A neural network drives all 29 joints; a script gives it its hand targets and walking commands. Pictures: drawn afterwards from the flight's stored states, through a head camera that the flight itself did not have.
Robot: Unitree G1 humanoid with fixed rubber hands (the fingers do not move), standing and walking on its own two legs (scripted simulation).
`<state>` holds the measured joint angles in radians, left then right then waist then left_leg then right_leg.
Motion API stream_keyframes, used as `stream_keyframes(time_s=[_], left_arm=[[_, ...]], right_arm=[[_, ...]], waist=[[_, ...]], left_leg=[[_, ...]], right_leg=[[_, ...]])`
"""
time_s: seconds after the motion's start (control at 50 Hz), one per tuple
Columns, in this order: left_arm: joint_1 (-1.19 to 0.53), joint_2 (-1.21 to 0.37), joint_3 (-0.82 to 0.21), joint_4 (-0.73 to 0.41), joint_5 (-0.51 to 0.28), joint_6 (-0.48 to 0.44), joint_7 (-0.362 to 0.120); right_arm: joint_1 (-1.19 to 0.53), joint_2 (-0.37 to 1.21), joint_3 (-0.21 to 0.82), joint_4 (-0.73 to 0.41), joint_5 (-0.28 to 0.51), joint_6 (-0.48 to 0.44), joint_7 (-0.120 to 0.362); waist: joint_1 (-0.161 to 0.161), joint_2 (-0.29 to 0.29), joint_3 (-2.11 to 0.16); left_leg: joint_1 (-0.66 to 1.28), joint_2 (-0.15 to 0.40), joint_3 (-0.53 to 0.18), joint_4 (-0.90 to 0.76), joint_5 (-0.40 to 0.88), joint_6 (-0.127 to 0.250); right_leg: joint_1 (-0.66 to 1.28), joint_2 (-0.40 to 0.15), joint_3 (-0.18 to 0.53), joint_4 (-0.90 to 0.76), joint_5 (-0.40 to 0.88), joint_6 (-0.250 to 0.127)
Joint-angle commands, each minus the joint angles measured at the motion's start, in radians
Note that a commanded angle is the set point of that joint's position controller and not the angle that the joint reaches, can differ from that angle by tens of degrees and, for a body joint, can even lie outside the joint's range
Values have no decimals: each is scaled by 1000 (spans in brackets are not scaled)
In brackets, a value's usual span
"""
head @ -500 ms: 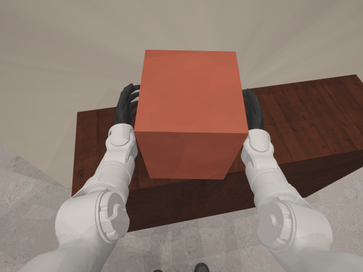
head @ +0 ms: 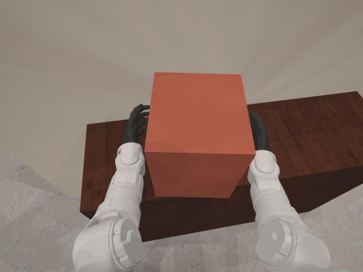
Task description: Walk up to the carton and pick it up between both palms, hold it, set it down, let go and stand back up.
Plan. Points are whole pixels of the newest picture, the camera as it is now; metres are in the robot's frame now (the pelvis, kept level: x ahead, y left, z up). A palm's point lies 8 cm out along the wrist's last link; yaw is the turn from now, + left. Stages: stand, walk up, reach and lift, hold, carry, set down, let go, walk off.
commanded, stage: reach and lift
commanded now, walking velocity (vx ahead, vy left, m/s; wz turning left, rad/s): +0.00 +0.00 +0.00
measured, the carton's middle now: (194, 140) +0.42 -0.03 -0.01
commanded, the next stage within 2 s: none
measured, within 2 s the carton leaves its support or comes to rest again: leaves its support in 1.12 s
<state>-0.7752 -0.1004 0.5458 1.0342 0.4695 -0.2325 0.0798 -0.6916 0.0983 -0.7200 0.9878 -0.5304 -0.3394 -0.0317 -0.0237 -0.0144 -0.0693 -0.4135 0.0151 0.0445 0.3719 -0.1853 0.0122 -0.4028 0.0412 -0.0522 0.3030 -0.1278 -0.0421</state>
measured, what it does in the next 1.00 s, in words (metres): stands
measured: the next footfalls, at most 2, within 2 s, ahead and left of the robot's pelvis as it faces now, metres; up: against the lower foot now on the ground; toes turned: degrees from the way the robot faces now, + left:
none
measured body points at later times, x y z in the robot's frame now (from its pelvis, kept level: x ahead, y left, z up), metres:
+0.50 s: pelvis +0.00 -0.01 +0.00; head +0.08 +0.00 +0.44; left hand +0.42 +0.12 +0.03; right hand +0.40 -0.17 +0.02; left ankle -0.02 +0.11 -0.74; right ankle +0.00 -0.09 -0.74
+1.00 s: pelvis +0.00 +0.00 +0.00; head +0.08 +0.01 +0.44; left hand +0.42 +0.12 +0.03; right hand +0.40 -0.17 +0.02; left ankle -0.02 +0.11 -0.74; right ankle +0.00 -0.09 -0.74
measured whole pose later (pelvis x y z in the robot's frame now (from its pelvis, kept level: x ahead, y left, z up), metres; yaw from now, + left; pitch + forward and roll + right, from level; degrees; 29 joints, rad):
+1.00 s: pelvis +0.00 +0.00 +0.00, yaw +1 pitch +14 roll -1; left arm -0.75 -0.10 0.51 1.03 0.44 -0.24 0.09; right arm -0.67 0.09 -0.68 1.01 -0.50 -0.38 -0.05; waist -0.03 -0.01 -0.10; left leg -0.43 0.02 0.05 0.35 -0.17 0.01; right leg -0.41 0.04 -0.08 0.26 -0.11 -0.05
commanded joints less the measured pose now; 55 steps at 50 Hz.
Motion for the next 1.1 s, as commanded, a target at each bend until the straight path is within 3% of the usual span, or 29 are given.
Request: stream_keyframes(time_s=[0.0, 0.12, 0.2, 0.26, 0.32, 0.56, 0.68, 0.7, 0.72, 0.74, 0.82, 0.9, 0.92, 0.98, 1.02, 1.08], left_arm=[[-429, -399, -168, -26, 51, -14, -71], [-433, -390, -185, -40, 48, -17, -68], [-443, -413, -198, -39, 29, -28, -77], [-428, -414, -194, -10, 30, -32, -94], [-455, -408, -209, -18, 24, -41, -97], [-434, -445, -201, -5, 35, -16, -95], [-423, -453, -209, -13, 38, -8, -97], [-430, -436, -211, -27, 33, -11, -96], [-454, -457, -237, -30, 18, -8, -94], [-442, -452, -234, -14, 26, -10, -93], [-461, -470, -255, -19, 21, -21, -82], [-469, -497, -272, -10, 13, -40, -77], [-452, -490, -275, -12, 16, -48, -75], [-489, -503, -294, -22, -1, -72, -70], [-481, -504, -293, 13, 6, -84, -72], [-510, -477, -288, 11, 0, -98, -82]], right_arm=[[-526, 378, 245, -28, -60, -68, 125], [-540, 377, 255, -59, -43, -71, 127], [-518, 419, 278, -42, -51, -71, 127], [-529, 425, 296, -59, -53, -77, 123], [-516, 449, 297, -34, -54, -75, 117], [-524, 453, 300, -45, -53, -77, 122], [-523, 454, 307, -38, -49, -86, 120], [-523, 455, 318, -22, -42, -86, 119], [-535, 454, 314, -19, -39, -89, 120], [-536, 464, 321, -18, -38, -90, 122], [-569, 440, 319, -21, -38, -110, 121], [-593, 440, 323, -7, -36, -147, 114], [-587, 437, 338, -8, -32, -153, 113], [-593, 451, 345, 6, -33, -175, 106], [-616, 447, 366, 5, -29, -193, 103], [-620, 447, 383, 27, -24, -201, 92]], waist=[[4, 28, -560], [3, 22, -578], [-14, -1, -585], [-9, -13, -555], [-25, 4, -582], [-15, 9, -579], [-24, 3, -556], [-11, 1, -564], [-30, 18, -563], [-13, 19, -571], [-11, 25, -608], [-22, 42, -633], [-7, 32, -643], [-25, 17, -688], [-10, 16, -676], [-22, 3, -673]], left_leg=[[187, 26, 40, -4, 332, -54], [185, 22, 43, 1, 355, -52], [182, 20, 42, -1, 360, -52], [97, 17, 38, -23, 292, -27], [71, 13, 39, -36, 264, -28], [120, 18, 36, -35, 263, -33], [106, 20, 33, -40, 275, -29], [117, 16, 39, -42, 279, -26], [121, 22, 32, -49, 272, -31], [120, 21, 33, -46, 272, -32], [167, 27, 34, -28, 310, -44], [190, 31, 26, -3, 385, -55], [184, 34, 24, -4, 382, -54], [160, 35, 23, -6, 394, -63], [140, 27, 26, 3, 418, -59], [42, 18, 27, -32, 319, -40]], right_leg=[[380, -37, -46, 70, 443, 45], [385, -38, -52, 81, 485, 47], [412, -44, -49, 85, 537, 58], [490, -62, -25, 92, 585, 65], [497, -63, -24, 101, 595, 70], [458, -53, -36, 70, 521, 58], [469, -50, -34, 81, 565, 59], [467, -51, -35, 76, 557, 61], [455, -49, -38, 72, 536, 58], [449, -52, -36, 69, 528, 52], [410, -46, -47, 59, 504, 42], [394, -37, -53, 61, 557, 35], [417, -38, -54, 67, 565, 34], [434, -37, -52, 74, 596, 35], [451, -37, -50, 90, 669, 40], [541, -51, -30, 104, 696, 52]])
